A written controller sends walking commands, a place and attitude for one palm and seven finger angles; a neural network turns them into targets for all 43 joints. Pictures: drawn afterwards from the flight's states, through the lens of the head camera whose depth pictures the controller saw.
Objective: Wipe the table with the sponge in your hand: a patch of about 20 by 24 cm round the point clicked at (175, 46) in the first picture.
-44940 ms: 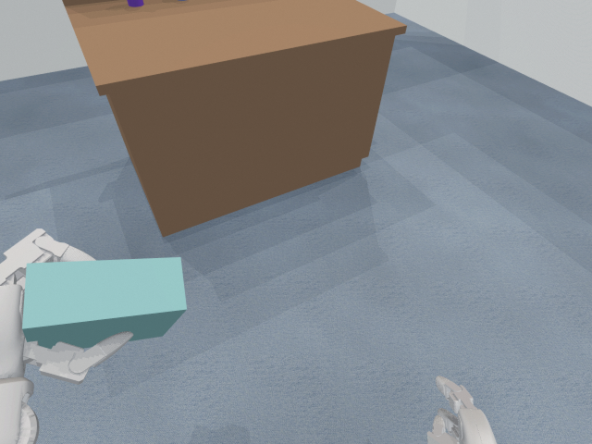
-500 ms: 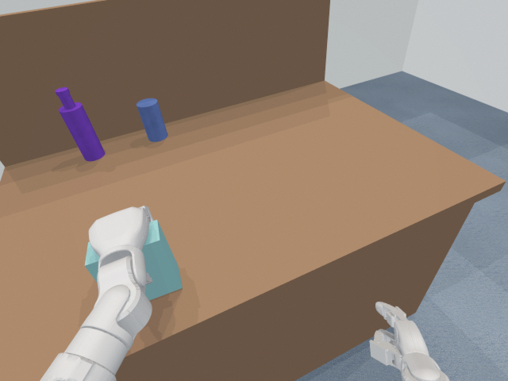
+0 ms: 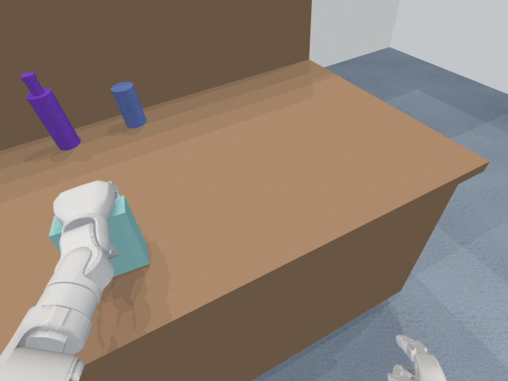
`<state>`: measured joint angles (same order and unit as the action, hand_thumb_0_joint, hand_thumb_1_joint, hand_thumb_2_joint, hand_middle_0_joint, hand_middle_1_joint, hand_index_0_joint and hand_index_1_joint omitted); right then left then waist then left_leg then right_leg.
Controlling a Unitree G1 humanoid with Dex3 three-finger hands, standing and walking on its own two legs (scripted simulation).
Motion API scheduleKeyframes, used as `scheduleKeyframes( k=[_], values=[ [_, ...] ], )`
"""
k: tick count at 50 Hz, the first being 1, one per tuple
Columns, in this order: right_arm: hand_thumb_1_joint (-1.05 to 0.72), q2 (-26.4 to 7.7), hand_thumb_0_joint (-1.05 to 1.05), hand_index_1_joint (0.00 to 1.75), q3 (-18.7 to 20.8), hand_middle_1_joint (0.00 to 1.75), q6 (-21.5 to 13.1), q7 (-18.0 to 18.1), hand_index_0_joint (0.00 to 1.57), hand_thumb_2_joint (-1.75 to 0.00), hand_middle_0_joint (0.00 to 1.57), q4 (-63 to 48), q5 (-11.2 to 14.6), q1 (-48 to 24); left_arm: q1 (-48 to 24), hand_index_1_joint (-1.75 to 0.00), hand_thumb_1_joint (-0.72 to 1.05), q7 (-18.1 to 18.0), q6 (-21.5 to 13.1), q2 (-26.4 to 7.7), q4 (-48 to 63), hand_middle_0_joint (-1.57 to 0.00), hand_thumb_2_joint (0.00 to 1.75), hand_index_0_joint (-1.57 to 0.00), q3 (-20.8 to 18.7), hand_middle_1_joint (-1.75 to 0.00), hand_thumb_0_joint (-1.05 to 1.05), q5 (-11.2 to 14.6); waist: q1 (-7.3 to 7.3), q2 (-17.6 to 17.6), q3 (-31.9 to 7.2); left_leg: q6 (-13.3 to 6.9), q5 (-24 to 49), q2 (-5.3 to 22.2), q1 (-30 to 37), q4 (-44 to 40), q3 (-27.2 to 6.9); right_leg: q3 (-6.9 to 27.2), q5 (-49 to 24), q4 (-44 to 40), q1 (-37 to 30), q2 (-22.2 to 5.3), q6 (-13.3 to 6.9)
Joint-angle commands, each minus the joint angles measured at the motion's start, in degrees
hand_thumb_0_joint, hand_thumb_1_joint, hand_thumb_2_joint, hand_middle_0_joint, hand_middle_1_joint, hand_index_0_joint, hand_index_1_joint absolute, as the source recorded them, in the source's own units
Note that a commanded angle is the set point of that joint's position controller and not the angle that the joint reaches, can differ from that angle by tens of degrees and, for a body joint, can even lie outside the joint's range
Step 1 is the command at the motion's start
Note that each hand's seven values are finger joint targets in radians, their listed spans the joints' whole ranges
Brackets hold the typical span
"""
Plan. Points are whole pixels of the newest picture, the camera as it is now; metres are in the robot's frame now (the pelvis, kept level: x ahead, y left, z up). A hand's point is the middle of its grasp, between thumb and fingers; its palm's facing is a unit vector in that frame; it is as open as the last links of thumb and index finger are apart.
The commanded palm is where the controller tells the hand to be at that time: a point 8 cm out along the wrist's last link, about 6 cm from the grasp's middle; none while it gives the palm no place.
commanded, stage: wipe forward along the middle lane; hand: left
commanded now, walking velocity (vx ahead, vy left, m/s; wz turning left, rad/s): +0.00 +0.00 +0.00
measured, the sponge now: (108, 249) +0.33 +0.30 +0.03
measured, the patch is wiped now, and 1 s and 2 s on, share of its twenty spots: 0.90 0.95 1.00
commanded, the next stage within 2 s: slide back across to the first lane in 0.52 s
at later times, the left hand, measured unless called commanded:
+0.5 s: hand (92, 206) +0.39 +0.34 +0.08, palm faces -0.08 -0.04 -1.00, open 10.0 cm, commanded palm +0.37 +0.35 +0.12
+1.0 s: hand (63, 204) +0.39 +0.40 +0.08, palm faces -0.04 -0.05 -1.00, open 10.0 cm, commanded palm +0.35 +0.40 +0.14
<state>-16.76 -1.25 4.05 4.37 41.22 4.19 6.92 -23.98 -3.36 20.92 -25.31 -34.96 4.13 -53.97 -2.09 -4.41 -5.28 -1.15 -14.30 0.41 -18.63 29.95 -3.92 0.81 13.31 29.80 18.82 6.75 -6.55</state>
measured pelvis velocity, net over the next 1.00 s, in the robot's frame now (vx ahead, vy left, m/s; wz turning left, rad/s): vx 0.02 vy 0.07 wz -0.01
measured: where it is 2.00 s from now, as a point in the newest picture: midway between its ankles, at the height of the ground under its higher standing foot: outside the picture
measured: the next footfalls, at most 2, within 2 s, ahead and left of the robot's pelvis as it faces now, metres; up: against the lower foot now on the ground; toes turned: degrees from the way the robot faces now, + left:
none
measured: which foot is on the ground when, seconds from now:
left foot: down 0.00-1.00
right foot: down 0.00-1.00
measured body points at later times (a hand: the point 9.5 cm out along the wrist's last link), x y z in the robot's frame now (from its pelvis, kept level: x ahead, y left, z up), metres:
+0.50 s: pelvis +0.00 +0.02 +0.00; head +0.01 -0.01 +0.45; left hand +0.39 +0.34 +0.14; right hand +0.14 -0.24 -0.12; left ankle +0.02 +0.16 -0.73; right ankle +0.02 -0.04 -0.73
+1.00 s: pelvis +0.02 +0.07 +0.01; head +0.03 +0.06 +0.46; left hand +0.39 +0.40 +0.14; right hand +0.17 -0.19 -0.10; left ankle +0.02 +0.16 -0.73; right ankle +0.02 -0.04 -0.73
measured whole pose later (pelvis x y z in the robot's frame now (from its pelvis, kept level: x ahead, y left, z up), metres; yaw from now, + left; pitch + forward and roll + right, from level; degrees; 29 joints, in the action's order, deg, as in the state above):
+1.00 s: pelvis +0.02 +0.07 +0.01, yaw +0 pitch +6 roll -1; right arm -15.7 -0.8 4.9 3.0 40.0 4.4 10.2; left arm -29.6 -6.0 16.3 -29.6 -43.0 -0.6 -56.5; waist -0.3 -2.8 -6.2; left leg -2.6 -14.2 -3.0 -19.8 28.3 -3.1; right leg 3.0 12.6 25.1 18.4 3.5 -1.4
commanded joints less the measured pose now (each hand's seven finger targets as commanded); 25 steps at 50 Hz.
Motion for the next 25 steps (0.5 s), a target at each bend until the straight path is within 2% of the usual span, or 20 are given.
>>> scheduleKeyframes(
  k=[1, 3, 5, 6, 8, 10, 12, 13, 14, 16, 18, 21, 24, 25],
  values=[
    [-0.90, -6.54, 0.00, 0.30, 2.40, 0.30, -2.76, 0.61, 0.20, -0.90, 0.20, -8.63, 0.21, -7.82, -18.12, -1.60, 0.10, -3.08, -0.62, -19.16, -0.64, -1.20, 1.30, -1.20, -5.74, -1.60, 0.00, -4.00, 0.39, 7.91, -7.74, -1.49, -0.08, -3.53, -7.05, -0.24, 0.98, 14.18, -2.05, -8.85, -8.38, -7.68, 3.61],
    [-0.90, -6.64, 0.00, 0.30, 2.64, 0.30, -2.80, 0.43, 0.20, -0.90, 0.20, -8.68, 0.30, -7.24, -18.22, -1.60, 0.10, -3.25, -1.76, -20.68, -0.81, -1.20, 1.30, -1.20, -7.47, -1.60, 0.00, -3.97, -0.05, 7.08, -9.57, -1.54, 0.98, -3.55, -7.29, -0.19, 0.63, 13.92, -4.16, -7.79, -9.24, -7.43, 3.30],
    [-0.90, -6.45, 0.00, 0.30, 2.76, 0.30, -2.67, 0.26, 0.20, -0.90, 0.20, -8.83, 0.30, -6.50, -17.04, -1.60, 0.10, -3.62, -2.41, -18.91, -2.27, -1.20, 1.30, -1.20, -6.25, -1.60, 0.00, -4.16, 0.04, 6.67, -10.45, -1.64, 0.85, -3.30, -7.86, 0.10, 1.10, 13.28, -5.37, -7.27, -9.39, -7.76, 3.61],
    [-0.90, -6.65, 0.00, 0.30, 2.87, 0.30, -2.62, 0.17, 0.20, -0.90, 0.20, -8.67, 0.30, -6.15, -16.76, -1.60, 0.10, -3.82, -2.67, -19.77, -2.82, -1.20, 1.30, -1.20, -7.16, -1.60, 0.00, -4.16, -0.06, 7.17, -10.86, -1.64, 1.20, -3.17, -7.98, 0.21, 0.93, 13.21, -6.58, -6.93, -9.63, -7.72, 3.56],
    [-0.90, -6.72, 0.00, 0.30, 2.83, 0.30, -2.63, 0.19, 0.20, -0.90, 0.20, -8.72, 0.43, -6.10, -19.73, -1.60, 0.10, -4.00, -3.31, -20.64, -2.33, -1.20, 1.30, -1.20, -7.68, -1.60, 0.00, -3.23, 0.54, 7.80, -11.22, -1.64, 1.15, -3.09, -8.76, 0.44, 1.08, 13.87, -7.16, -6.94, -10.19, -7.95, 3.78],
    [-0.90, -6.89, 0.00, 0.30, 2.91, 0.30, -2.41, 0.23, 0.20, -0.90, 0.20, -8.22, 0.36, -5.04, -20.20, -1.60, 0.10, -4.43, -3.48, -20.89, -5.18, -1.20, 1.30, -1.20, -7.41, -1.60, 0.00, -4.03, 1.09, 8.53, -9.97, -1.83, -0.05, -3.12, -9.54, 0.41, 1.26, 12.91, -5.03, -7.25, -8.54, -7.77, 4.10],
    [-0.90, -6.89, 0.00, 0.30, 2.87, 0.30, -2.38, 0.18, 0.20, -0.90, 0.20, -7.95, 0.52, -4.80, -22.30, -1.60, 0.10, -4.72, -3.74, -20.62, -6.59, -1.20, 1.30, -1.20, -6.81, -1.60, 0.00, -4.29, 1.41, 7.48, -9.33, -1.89, -0.49, -2.90, -9.29, 0.00, 1.30, 11.94, -3.64, -7.51, -6.84, -7.61, 4.03],
    [-0.90, -6.94, 0.00, 0.30, 3.00, 0.30, -2.55, 0.13, 0.20, -0.90, 0.20, -7.91, 0.58, -4.64, -23.79, -1.60, 0.10, -4.85, -4.37, -21.27, -6.16, -1.20, 1.30, -1.20, -7.59, -1.60, 0.00, -4.01, 1.40, 8.09, -10.48, -1.96, 0.04, -2.85, -9.26, -0.12, 1.17, 11.81, -4.55, -7.17, -7.43, -7.42, 3.91],
    [-0.90, -7.08, 0.00, 0.30, 3.14, 0.30, -2.37, 0.10, 0.20, -0.90, 0.20, -7.77, 0.40, -3.81, -22.05, -1.60, 0.10, -5.13, -4.34, -21.90, -8.16, -1.20, 1.30, -1.20, -8.01, -1.60, 0.00, -4.54, 0.92, 7.98, -10.89, -2.09, 0.03, -2.98, -9.52, -0.12, 1.36, 10.73, -4.58, -6.82, -7.75, -7.21, 4.06],
    [-0.90, -6.86, 0.00, 0.30, 2.92, 0.30, -2.29, 0.04, 0.20, -0.90, 0.20, -7.88, 0.55, -3.83, -24.49, -1.60, 0.10, -5.31, -4.45, -20.15, -8.34, -1.20, 1.30, -1.20, -6.14, -1.60, 0.00, -4.90, 1.71, 7.12, -10.95, -2.02, -0.03, -2.78, -8.90, -0.34, 1.62, 10.14, -4.74, -6.96, -6.52, -7.31, 4.14],
    [-0.90, -7.15, 0.00, 0.30, 2.90, 0.30, -2.27, 0.08, 0.20, -0.90, 0.20, -7.43, 0.53, -3.31, -27.71, -1.60, 0.10, -5.64, -4.87, -22.73, -9.06, -1.20, 1.30, -1.20, -7.80, -1.60, 0.00, -4.95, 1.93, 7.10, -11.93, -2.02, 0.09, -2.73, -9.28, -0.53, 1.47, 10.36, -4.62, -6.95, -6.87, -7.12, 4.00],
    [-0.90, -7.18, 0.00, 0.30, 2.95, 0.30, -1.89, -0.06, 0.20, -0.90, 0.20, -7.24, 0.46, -2.33, -26.98, -1.60, 0.10, -6.03, -4.78, -22.69, -11.96, -1.20, 1.30, -1.20, -7.55, -1.60, 0.00, -5.48, 2.14, 8.11, -12.24, -2.03, 0.40, -2.70, -9.84, -0.20, 1.87, 9.59, -6.21, -6.65, -7.29, -7.23, 4.34],
    [-0.90, -7.32, 0.00, 0.30, 2.99, 0.30, -1.66, -0.14, 0.20, -0.90, 0.20, -6.98, 0.39, -1.53, -28.93, -1.60, 0.10, -6.16, -5.02, -23.48, -13.43, -1.20, 1.30, -1.20, -7.49, -1.60, 0.00, -6.28, 2.37, 6.41, -12.76, -2.21, 0.65, -2.70, -9.63, -0.57, 1.91, 8.14, -5.91, -6.46, -6.58, -6.86, 4.25],
    [-0.90, -7.13, 0.00, 0.30, 2.96, 0.30, -1.67, -0.28, 0.20, -0.90, 0.20, -7.23, 0.42, -1.48, -28.69, -1.60, 0.10, -6.10, -4.98, -22.12, -13.91, -1.20, 1.30, -1.20, -6.56, -1.60, 0.00, -6.40, 2.41, 6.17, -12.72, -2.15, 1.17, -2.61, -9.06, -0.65, 2.14, 7.82, -6.97, -6.48, -6.35, -6.94, 4.20]
  ],
)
